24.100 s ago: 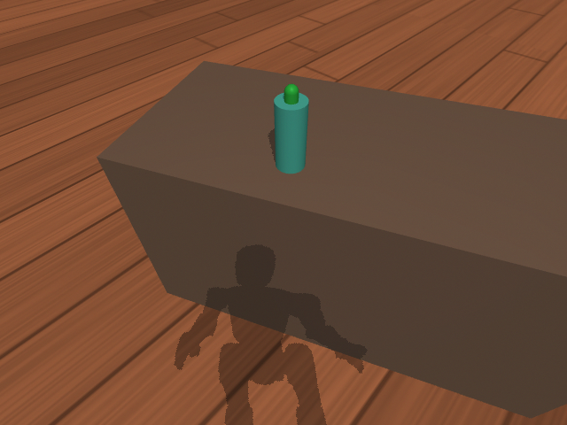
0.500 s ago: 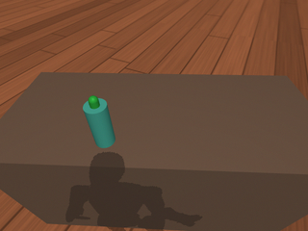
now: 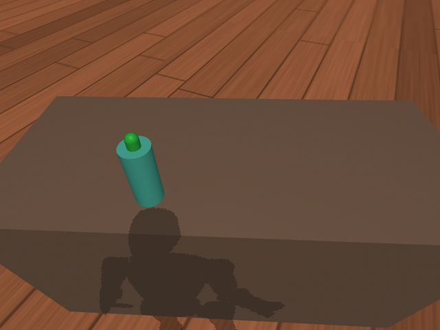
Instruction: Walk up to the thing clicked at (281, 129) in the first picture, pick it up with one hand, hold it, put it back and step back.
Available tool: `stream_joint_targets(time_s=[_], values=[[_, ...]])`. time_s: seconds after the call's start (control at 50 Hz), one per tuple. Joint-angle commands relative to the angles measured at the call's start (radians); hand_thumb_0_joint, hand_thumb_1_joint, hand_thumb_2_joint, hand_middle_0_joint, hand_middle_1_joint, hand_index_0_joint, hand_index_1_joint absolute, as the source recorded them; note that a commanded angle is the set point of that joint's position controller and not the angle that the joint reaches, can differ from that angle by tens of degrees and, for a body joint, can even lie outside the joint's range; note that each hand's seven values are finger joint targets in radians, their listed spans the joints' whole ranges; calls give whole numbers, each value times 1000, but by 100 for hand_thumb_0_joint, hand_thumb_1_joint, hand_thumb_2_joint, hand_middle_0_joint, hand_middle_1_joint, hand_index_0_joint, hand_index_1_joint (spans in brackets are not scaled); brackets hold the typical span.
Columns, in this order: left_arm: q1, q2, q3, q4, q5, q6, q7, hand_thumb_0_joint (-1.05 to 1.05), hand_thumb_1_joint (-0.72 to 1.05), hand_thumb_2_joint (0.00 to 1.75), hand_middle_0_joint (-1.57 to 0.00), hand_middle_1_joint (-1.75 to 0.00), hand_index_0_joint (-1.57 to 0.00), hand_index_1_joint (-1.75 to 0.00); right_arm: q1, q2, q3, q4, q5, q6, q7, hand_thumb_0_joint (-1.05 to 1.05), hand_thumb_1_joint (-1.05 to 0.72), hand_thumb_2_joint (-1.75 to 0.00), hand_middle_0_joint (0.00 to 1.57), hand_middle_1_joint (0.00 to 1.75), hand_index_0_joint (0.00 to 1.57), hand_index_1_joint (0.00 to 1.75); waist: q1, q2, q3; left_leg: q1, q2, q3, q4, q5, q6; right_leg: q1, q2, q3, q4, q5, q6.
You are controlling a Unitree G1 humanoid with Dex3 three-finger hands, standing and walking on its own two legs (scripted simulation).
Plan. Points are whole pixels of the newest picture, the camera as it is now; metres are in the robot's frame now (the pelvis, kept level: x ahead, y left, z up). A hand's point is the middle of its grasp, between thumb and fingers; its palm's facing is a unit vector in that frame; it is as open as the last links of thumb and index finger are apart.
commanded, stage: home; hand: left
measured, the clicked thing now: (141, 168) +0.47 +0.20 +0.02
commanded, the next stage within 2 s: stand in 0.96 s
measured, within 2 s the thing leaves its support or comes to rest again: neither
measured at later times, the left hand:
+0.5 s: hand out of the picture +0.09 +0.25 -0.15, palm faces -0.03 -0.93 -0.36, open 17.6 cm
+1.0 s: hand out of the picture +0.08 +0.25 -0.15, palm faces -0.03 -0.93 -0.36, open 17.6 cm
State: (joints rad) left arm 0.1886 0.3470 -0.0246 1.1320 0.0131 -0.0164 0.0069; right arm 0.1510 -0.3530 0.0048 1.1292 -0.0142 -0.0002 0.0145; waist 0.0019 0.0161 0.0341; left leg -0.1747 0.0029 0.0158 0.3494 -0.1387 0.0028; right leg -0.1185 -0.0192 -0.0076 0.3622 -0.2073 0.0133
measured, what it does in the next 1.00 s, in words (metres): stands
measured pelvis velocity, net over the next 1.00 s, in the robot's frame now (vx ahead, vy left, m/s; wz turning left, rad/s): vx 0.02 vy -0.01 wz -0.01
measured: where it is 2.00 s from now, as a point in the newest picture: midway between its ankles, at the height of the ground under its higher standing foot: outside the picture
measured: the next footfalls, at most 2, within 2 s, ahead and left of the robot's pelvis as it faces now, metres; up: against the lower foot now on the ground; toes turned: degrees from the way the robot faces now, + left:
none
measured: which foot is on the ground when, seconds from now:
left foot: down 0.00-1.00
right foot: down 0.00-1.00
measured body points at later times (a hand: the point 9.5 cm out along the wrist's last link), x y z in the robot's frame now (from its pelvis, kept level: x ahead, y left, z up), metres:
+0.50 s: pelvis +0.01 +0.00 +0.00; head +0.01 -0.01 +0.45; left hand +0.09 +0.30 -0.13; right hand +0.08 -0.31 -0.13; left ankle +0.03 +0.12 -0.75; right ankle -0.01 -0.13 -0.75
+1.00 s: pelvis +0.02 -0.01 +0.00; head +0.02 -0.01 +0.45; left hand +0.09 +0.30 -0.13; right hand +0.08 -0.31 -0.13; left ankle +0.03 +0.12 -0.75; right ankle -0.01 -0.13 -0.75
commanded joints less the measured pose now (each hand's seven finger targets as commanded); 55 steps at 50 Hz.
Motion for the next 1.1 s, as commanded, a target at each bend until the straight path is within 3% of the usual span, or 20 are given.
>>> stream_joint_targets(time_s=[0.0, 0.1, 0.16, 0.36, 0.46, 0.54, 0.68, 0.86, 0.94, 1.04, 1.08], values=[[-39, 211, 36, -57, -1, -22, 12, 0, -61, 2, -4, -4, -4, -4, -48, -205, -36, -52, 5, -29, -18, 0, -90, -90, 20, 30, 20, 30, -6, -17, -47, 67, 121, -123, -57, 63, 26, -32, -106, 106, -91, 81, -39], [-55, 213, 42, -57, -4, -19, 12, 0, -60, 3, -4, -5, -5, -4, -50, -207, -32, -47, 5, -31, -21, 0, -90, -90, 20, 30, 20, 30, -2, -16, -60, 73, 125, -116, -56, 140, 19, 8, -108, 102, -84, 158, -32], [-64, 216, 45, -55, -2, -13, 12, 0, -59, 3, -4, -5, -5, -5, -62, -205, -33, -45, 5, -29, -23, 0, -90, -90, 20, 30, 20, 30, -1, -19, -39, 72, 124, -115, -67, 107, 15, -9, -104, 96, -90, 116, -32], [-95, 215, 51, -62, -1, -15, 13, 0, -58, 4, -5, -5, -5, -5, -72, -203, -34, -46, 4, -31, -24, 0, -90, -90, 20, 30, 20, 30, -5, -22, -49, 87, 129, -110, -71, 148, 12, 8, -107, 91, -97, 159, -27], [-96, 216, 53, -64, -2, -15, 12, 0, -58, 4, -5, -5, -5, -5, -75, -207, -36, -43, 3, -31, -25, 0, -90, -90, 20, 30, 20, 30, -3, -20, -53, 86, 128, -107, -69, 144, 11, 15, -109, 95, -103, 162, -28], [-91, 218, 54, -58, -2, -12, 10, 0, -59, 4, -4, -5, -5, -5, -69, -211, -37, -38, 4, -30, -24, 0, -90, -90, 20, 30, 20, 30, -4, -16, -38, 82, 127, -111, -85, 72, 12, 3, -109, 96, -111, 97, -32], [-94, 216, 52, -62, -3, -14, 10, 0, -61, 1, -4, -4, -4, -4, -69, -208, -36, -40, 4, -33, -25, 0, -90, -90, 20, 30, 20, 30, -3, -18, -59, 105, 134, -108, -77, 137, 15, 7, -112, 94, -99, 138, -33], [-87, 216, 51, -58, -4, -15, 10, 0, -60, 3, -4, -4, -4, -4, -65, -206, -38, -37, 3, -28, -23, 0, -90, -90, 20, 30, 20, 30, -8, -30, -33, 91, 126, -106, -82, 98, 11, -7, -108, 93, -118, 111, -30], [-89, 218, 53, -64, -3, -16, 11, 0, -59, 3, -4, -5, -4, -5, -68, -204, -37, -42, 4, -29, -23, 0, -90, -90, 20, 30, 20, 30, -7, -19, -49, 97, 130, -104, -75, 134, 13, 8, -112, 95, -110, 149, -32], [-87, 220, 56, -62, -4, -13, 9, 0, -61, 2, -4, -4, -4, -4, -66, -208, -37, -38, 4, -29, -25, 0, -90, -90, 20, 30, 20, 30, -4, -16, -40, 95, 130, -105, -81, 90, 15, 7, -114, 99, -115, 119, -35], [-85, 220, 55, -64, -3, -14, 10, 0, -45, 18, -20, -20, -20, -20, -67, -206, -38, -42, 4, -30, -24, 0, -90, -90, 20, 30, 20, 30, -5, -19, -41, 98, 132, -107, -84, 118, 14, 3, -110, 93, -113, 124, -34]])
